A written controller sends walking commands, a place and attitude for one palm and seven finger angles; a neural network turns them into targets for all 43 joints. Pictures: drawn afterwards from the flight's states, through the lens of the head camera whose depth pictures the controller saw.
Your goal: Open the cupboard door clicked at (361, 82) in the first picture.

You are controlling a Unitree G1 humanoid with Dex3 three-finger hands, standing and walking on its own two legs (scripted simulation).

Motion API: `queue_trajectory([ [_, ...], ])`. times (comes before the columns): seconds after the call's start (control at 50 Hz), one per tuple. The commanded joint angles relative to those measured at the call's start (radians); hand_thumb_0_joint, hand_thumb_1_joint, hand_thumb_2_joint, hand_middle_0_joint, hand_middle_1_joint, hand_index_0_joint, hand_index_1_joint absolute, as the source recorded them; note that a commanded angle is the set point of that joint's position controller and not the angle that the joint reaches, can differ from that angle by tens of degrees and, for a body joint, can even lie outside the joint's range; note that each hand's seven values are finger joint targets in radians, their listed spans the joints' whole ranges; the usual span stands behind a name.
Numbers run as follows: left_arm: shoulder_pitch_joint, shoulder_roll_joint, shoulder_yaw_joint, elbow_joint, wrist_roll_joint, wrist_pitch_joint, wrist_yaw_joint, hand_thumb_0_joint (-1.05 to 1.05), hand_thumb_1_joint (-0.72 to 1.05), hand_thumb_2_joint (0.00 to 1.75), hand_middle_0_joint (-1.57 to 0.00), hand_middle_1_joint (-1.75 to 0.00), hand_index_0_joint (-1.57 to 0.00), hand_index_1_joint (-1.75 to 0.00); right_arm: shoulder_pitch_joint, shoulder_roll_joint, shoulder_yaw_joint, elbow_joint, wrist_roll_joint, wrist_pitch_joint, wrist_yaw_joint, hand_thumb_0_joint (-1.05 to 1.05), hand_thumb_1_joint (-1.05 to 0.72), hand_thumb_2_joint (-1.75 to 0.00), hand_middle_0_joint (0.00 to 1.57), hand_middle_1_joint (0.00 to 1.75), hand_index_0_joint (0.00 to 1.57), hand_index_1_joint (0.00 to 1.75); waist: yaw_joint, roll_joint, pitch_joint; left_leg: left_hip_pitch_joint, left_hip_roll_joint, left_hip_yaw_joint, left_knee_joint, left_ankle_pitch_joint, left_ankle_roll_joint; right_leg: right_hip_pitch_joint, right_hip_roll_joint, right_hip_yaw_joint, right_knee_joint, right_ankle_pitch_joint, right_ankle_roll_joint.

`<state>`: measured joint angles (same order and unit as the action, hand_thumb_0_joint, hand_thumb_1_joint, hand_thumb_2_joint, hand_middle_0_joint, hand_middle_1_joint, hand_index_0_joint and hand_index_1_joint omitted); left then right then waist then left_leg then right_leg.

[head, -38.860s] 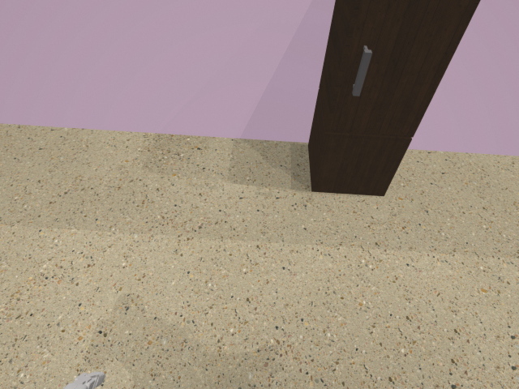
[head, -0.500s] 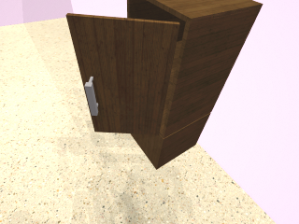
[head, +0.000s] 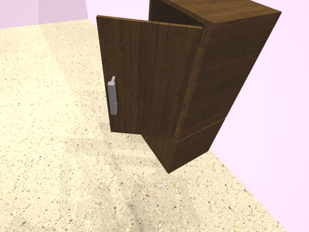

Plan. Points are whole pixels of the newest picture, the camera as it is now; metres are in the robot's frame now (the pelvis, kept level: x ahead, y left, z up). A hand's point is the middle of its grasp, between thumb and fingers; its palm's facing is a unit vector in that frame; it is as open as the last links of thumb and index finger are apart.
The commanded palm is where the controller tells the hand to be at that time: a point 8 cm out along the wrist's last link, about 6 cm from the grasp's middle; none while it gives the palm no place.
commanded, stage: shuffle to correct the standing spot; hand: left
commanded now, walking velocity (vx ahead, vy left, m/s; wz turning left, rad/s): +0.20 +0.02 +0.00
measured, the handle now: (113, 95) +0.64 +0.23 -0.06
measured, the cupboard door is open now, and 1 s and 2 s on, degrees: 55 55 55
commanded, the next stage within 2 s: come to a stop and stand still in 0.54 s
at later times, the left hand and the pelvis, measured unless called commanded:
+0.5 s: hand out of the picture +0.15 +0.18 -0.16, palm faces -0.02 -0.98 -0.19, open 7.3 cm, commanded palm none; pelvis +0.05 +0.00 +0.00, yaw -1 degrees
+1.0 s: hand out of the picture +0.11 +0.19 -0.18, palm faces +0.08 -0.98 -0.18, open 7.4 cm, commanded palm none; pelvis +0.12 +0.02 -0.01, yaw +2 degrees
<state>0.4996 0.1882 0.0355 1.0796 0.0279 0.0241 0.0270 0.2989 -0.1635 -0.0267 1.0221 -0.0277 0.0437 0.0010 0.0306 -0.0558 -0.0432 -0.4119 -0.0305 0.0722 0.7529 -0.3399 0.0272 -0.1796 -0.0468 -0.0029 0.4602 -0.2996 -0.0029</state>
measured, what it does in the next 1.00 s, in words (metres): walks ahead: left foot, then right foot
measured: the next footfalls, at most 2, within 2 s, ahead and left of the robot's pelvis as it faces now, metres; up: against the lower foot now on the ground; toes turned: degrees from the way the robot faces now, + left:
left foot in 0.06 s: +0.06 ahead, +0.09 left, +0.00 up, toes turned +2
right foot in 0.48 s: +0.10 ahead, -0.12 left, +0.00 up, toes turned -5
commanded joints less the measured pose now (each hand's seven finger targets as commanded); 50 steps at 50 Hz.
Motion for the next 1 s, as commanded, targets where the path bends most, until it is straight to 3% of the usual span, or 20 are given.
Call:
queue_trajectory([
  [0.0, -0.053, 0.09, 0.0, -0.074, 0.005, -0.035, 0.001, 0.0, 0.9, 0.9, -0.2, -0.3, -0.2, -0.3, 0.133, -0.067, -0.009, -0.023, 0.015, -0.08, -0.002, 0.0, -0.9, -0.9, 0.2, 0.3, 0.2, 0.3, -0.067, 0.087, 0.141, 0.242, 0.046, -0.07, -0.365, -0.092, 0.008, -0.265, -0.075, 0.077, 0.039, -0.265, -0.088],
  [0.02, -0.021, 0.038, -0.004, -0.074, 0.002, -0.034, -0.007, 0.0, 0.9, 0.9, -0.2, -0.3, -0.2, -0.3, 0.192, -0.141, -0.028, -0.008, 0.009, -0.089, -0.013, 0.0, -0.9, -0.9, 0.2, 0.3, 0.2, 0.3, -0.076, 0.308, 0.139, 0.3, 0.233, -0.365, -0.49, -0.203, 0.074, -0.398, 0.026, -0.035, 0.276, -0.263, -0.041],
  [0.04, -0.052, 0.03, -0.007, -0.102, 0.006, -0.04, -0.011, 0.0, 0.9, 0.9, -0.2, -0.3, -0.2, -0.3, 0.236, -0.182, -0.031, -0.014, 0.008, -0.088, -0.026, 0.0, -0.9, -0.9, 0.2, 0.3, 0.2, 0.3, -0.08, 0.34, 0.166, 0.3, 0.366, -0.554, -0.603, -0.261, 0.17, -0.504, 0.035, -0.054, 0.464, -0.263, -0.027],
  [0.06, -0.096, 0.038, -0.002, -0.127, 0.002, -0.046, -0.019, 0.0, 0.9, 0.9, -0.2, -0.3, -0.2, -0.3, 0.191, -0.2, -0.036, -0.03, 0.006, -0.081, -0.03, 0.0, -0.9, -0.9, 0.2, 0.3, 0.2, 0.3, -0.067, 0.222, 0.183, 0.227, 0.402, -0.568, -0.621, -0.306, 0.235, -0.509, -0.027, -0.006, 0.553, -0.221, -0.034],
  [0.2, -0.133, -0.017, -0.01, -0.092, 0.004, -0.047, -0.031, 0.0, 0.9, 0.9, -0.2, -0.3, -0.2, -0.3, 0.141, -0.093, -0.003, 0.007, 0.009, -0.123, -0.03, 0.0, -0.9, -0.9, 0.2, 0.3, 0.2, 0.3, -0.025, 0.115, 0.096, 0.172, 0.267, -0.242, -0.583, 0.12, 0.193, -0.359, -0.042, -0.03, 0.475, -0.003, -0.01],
  [0.32, -0.274, -0.014, -0.005, -0.141, 0.001, -0.049, -0.032, 0.0, 0.9, 0.9, -0.2, -0.3, -0.2, -0.3, 0.21, -0.081, -0.006, 0.048, 0.001, -0.11, -0.031, 0.0, -0.9, -0.9, 0.2, 0.3, 0.2, 0.3, -0.069, 0.144, 0.132, 0.172, 0.285, -0.258, -0.584, 0.032, 0.195, -0.273, -0.01, -0.057, 0.237, -0.04, -0.018],
  [0.4, -0.209, 0.0, 0.007, -0.116, 0.001, -0.063, -0.027, 0.0, 0.9, 0.9, -0.2, -0.3, -0.2, -0.3, 0.182, -0.074, -0.002, 0.051, 0.005, -0.1, -0.028, 0.0, -0.9, -0.9, 0.2, 0.3, 0.2, 0.3, -0.021, 0.067, 0.091, 0.073, 0.228, -0.231, -0.457, -0.01, 0.14, -0.006, 0.023, -0.08, 0.008, 0.03, -0.014],
  [0.42, -0.16, 0.035, 0.015, -0.099, 0.001, -0.07, -0.019, 0.0, 0.9, 0.9, -0.2, -0.3, -0.2, -0.3, 0.168, -0.052, 0.004, 0.046, 0.01, -0.103, -0.025, 0.0, -0.9, -0.9, 0.2, 0.3, 0.2, 0.3, 0.005, 0.011, 0.066, -0.041, 0.182, -0.194, -0.365, -0.016, 0.109, 0.157, -0.025, -0.012, -0.04, 0.025, -0.034],
  [0.46, 0.005, 0.156, 0.04, -0.06, -0.002, -0.074, -0.006, 0.0, 0.9, 0.9, -0.2, -0.3, -0.2, -0.3, 0.127, -0.016, 0.007, -0.001, 0.012, -0.107, -0.015, 0.0, -0.9, -0.9, 0.2, 0.3, 0.2, 0.3, 0.06, -0.251, 0.019, -0.312, 0.017, 0.035, 0.003, -0.212, 0.028, 0.371, -0.361, 0.343, -0.181, -0.073, -0.18],
  [0.48, 0.032, 0.157, 0.042, -0.055, -0.006, -0.071, -0.003, 0.0, 0.9, 0.9, -0.2, -0.3, -0.2, -0.3, 0.046, -0.048, -0.005, -0.023, 0.003, -0.102, -0.009, 0.0, -0.9, -0.9, 0.2, 0.3, 0.2, 0.3, 0.082, -0.15, 0.066, -0.342, 0.048, -0.007, 0.216, -0.27, 0.025, 0.284, -0.414, 0.389, -0.24, -0.051, -0.247],
  [0.56, -0.151, 0.076, 0.021, -0.103, 0.0, -0.084, 0.006, 0.0, 0.9, 0.9, -0.2, -0.3, -0.2, -0.3, 0.058, -0.016, -0.011, -0.016, 0.006, -0.075, 0.015, 0.0, -0.9, -0.9, 0.2, 0.3, 0.2, 0.3, -0.035, -0.088, 0.153, -0.208, 0.133, -0.047, 0.264, -0.075, 0.008, -0.031, -0.289, 0.134, -0.284, -0.031, -0.185],
  [0.66, -0.205, 0.1, 0.03, -0.116, -0.002, -0.069, -0.007, 0.0, 0.9, 0.9, -0.2, -0.3, -0.2, -0.3, 0.185, 0.021, 0.001, 0.01, 0.003, -0.082, 0.012, 0.0, -0.9, -0.9, 0.2, 0.3, 0.2, 0.3, -0.094, 0.014, 0.126, 0.244, 0.05, 0.078, -0.166, 0.128, -0.026, -0.272, -0.157, -0.041, -0.118, -0.087, -0.118],
  [0.68, -0.185, 0.075, 0.021, -0.116, -0.007, -0.057, -0.01, 0.0, 0.9, 0.9, -0.2, -0.3, -0.2, -0.3, 0.235, -0.019, -0.003, 0.029, 0.002, -0.087, 0.004, 0.0, -0.9, -0.9, 0.2, 0.3, 0.2, 0.3, -0.095, 0.112, 0.098, 0.3, 0.081, 0.021, -0.253, 0.139, -0.033, -0.258, -0.108, -0.065, 0.036, -0.072, -0.094],
  [0.7, -0.146, 0.028, 0.01, -0.122, -0.014, -0.048, -0.013, 0.0, 0.9, 0.9, -0.2, -0.3, -0.2, -0.3, 0.26, -0.102, -0.017, 0.02, -0.004, -0.093, -0.008, 0.0, -0.9, -0.9, 0.2, 0.3, 0.2, 0.3, -0.085, 0.33, 0.059, 0.329, 0.253, -0.217, -0.375, 0.239, 0.027, -0.312, -0.021, -0.129, 0.228, -0.143, -0.035],
  [0.72, -0.143, 0.011, 0.001, -0.141, -0.017, -0.04, -0.012, 0.0, 0.9, 0.9, -0.2, -0.3, -0.2, -0.3, 0.257, -0.162, -0.024, -0.005, 0.003, -0.09, -0.023, 0.0, -0.9, -0.9, 0.2, 0.3, 0.2, 0.3, -0.079, 0.394, 0.046, 0.298, 0.417, -0.431, -0.474, 0.385, 0.141, -0.347, 0.013, -0.103, 0.394, -0.302, -0.001],
  [0.76, -0.15, 0.008, -0.003, -0.128, -0.014, -0.035, -0.006, 0.0, 0.9, 0.9, -0.2, -0.3, -0.2, -0.3, 0.11, -0.157, -0.017, -0.051, -0.004, -0.081, -0.032, 0.0, -0.9, -0.9, 0.2, 0.3, 0.2, 0.3, -0.043, 0.195, 0.059, 0.098, 0.397, -0.344, -0.479, 0.404, 0.179, -0.201, -0.027, -0.02, 0.462, -0.251, -0.011],
  [0.8, -0.119, 0.004, -0.008, -0.08, -0.011, -0.023, 0.0, 0.0, 0.9, 0.9, -0.2, -0.3, -0.2, -0.3, 0.002, -0.118, 0.001, -0.053, 0.002, -0.084, -0.041, 0.0, -0.9, -0.9, 0.2, 0.3, 0.2, 0.3, -0.015, 0.257, 0.069, 0.079, 0.345, -0.241, -0.459, 0.57, 0.146, -0.156, -0.047, -0.014, 0.403, -0.182, 0.006],
  [0.86, -0.089, 0.019, -0.01, -0.065, -0.015, -0.015, 0.0, 0.0, 0.9, 0.9, -0.2, -0.3, -0.2, -0.3, -0.012, -0.14, -0.01, -0.053, 0.009, -0.076, -0.048, 0.0, -0.9, -0.9, 0.2, 0.3, 0.2, 0.3, -0.018, 0.176, -0.008, 0.208, 0.327, -0.169, -0.384, 0.786, 0.146, -0.122, -0.022, -0.04, 0.26, -0.107, 0.018],
  [0.94, -0.065, 0.035, 0.002, -0.088, -0.005, -0.012, 0.0, 0.0, 0.9, 0.9, -0.2, -0.3, -0.2, -0.3, -0.031, -0.172, -0.04, -0.065, 0.014, -0.053, -0.052, 0.0, -0.9, -0.9, 0.2, 0.3, 0.2, 0.3, -0.015, 0.112, -0.038, 0.236, 0.314, -0.142, -0.304, 0.698, 0.116, -0.083, -0.005, -0.036, 0.091, 0.072, 0.009],
  [0.98, -0.072, 0.069, 0.008, -0.109, 0.004, -0.018, 0.003, 0.0, 0.9, 0.9, -0.2, -0.3, -0.2, -0.3, -0.046, -0.129, -0.041, -0.077, 0.02, -0.042, -0.047, 0.0, -0.9, -0.9, 0.2, 0.3, 0.2, 0.3, -0.022, 0.023, -0.025, 0.169, 0.2, -0.065, -0.227, 0.441, 0.038, -0.058, -0.067, 0.067, 0.011, 0.375, -0.019],
])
